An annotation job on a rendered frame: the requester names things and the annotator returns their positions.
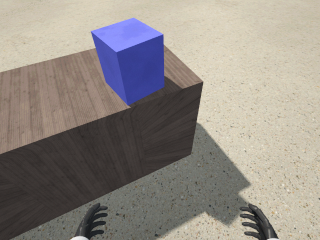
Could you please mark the pedestal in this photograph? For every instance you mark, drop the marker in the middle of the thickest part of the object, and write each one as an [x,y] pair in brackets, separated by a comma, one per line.
[66,137]

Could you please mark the right robot hand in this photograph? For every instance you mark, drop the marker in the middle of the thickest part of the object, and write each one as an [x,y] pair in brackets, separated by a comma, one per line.
[262,224]

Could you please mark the carton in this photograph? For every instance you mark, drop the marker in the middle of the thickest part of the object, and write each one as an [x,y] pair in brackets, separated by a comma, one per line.
[131,56]

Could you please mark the left robot hand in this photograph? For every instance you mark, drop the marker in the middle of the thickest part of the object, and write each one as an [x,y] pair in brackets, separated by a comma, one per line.
[87,223]

